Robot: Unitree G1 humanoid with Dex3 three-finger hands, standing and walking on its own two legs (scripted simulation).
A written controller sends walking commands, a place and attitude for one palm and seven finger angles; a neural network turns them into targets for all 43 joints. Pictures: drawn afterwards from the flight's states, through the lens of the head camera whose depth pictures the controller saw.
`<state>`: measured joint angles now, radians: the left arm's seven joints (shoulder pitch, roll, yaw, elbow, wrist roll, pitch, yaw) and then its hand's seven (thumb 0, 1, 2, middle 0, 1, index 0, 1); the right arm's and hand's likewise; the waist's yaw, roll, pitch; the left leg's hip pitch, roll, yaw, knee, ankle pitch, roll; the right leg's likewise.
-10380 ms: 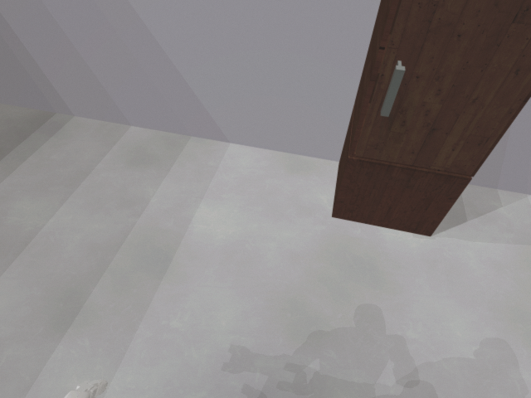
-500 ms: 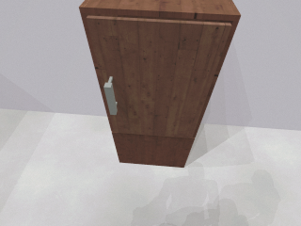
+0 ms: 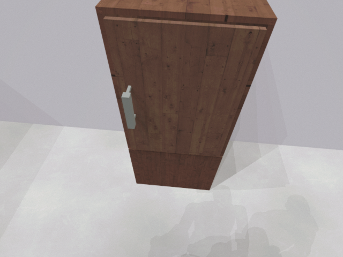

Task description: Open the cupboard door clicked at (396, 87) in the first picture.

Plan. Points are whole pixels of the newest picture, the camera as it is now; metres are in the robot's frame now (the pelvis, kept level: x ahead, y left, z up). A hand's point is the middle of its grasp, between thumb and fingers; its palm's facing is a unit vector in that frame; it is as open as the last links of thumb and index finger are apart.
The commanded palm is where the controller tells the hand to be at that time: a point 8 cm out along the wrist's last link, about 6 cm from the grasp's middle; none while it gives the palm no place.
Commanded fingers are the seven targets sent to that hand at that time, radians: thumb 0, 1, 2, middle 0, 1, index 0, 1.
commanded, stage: look again from close up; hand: left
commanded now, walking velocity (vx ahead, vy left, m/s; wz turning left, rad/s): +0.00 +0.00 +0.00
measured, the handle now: (130, 107) +0.59 +0.19 -0.04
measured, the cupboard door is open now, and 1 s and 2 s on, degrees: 0 0 0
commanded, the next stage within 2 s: shuffle to correct the standing spot in 0.16 s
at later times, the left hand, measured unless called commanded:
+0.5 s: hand out of the picture +0.00 +0.17 -0.19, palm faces +0.06 -0.99 -0.15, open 7.4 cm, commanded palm none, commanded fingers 0.00 0.90 0.90 -0.20 -0.30 -0.20 -0.30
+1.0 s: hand out of the picture +0.09 +0.20 -0.17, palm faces +0.00 -0.97 -0.25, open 7.4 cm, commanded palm none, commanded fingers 0.00 0.90 0.90 -0.20 -0.30 -0.20 -0.30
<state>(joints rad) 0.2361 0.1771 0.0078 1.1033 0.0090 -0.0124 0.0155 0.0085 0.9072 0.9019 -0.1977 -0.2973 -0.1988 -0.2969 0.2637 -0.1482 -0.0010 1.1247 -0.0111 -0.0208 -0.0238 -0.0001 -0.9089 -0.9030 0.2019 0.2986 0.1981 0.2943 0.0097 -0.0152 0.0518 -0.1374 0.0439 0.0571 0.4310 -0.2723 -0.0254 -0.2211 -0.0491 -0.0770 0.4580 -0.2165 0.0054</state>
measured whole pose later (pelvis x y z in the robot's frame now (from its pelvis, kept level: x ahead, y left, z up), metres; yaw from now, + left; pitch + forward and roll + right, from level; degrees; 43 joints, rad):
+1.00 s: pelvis +0.04 +0.02 -0.01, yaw -1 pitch -1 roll +1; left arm 0.20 0.15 0.01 1.08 0.01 -0.01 0.03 0.01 0.91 0.90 -0.20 -0.30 -0.20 -0.30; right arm 0.27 -0.17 0.00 1.08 -0.02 -0.02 -0.03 0.01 -0.92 -0.90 0.20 0.30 0.20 0.29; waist -0.01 0.05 0.06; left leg -0.11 0.01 0.09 0.51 -0.38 0.00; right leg -0.24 -0.09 -0.04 0.59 -0.34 0.04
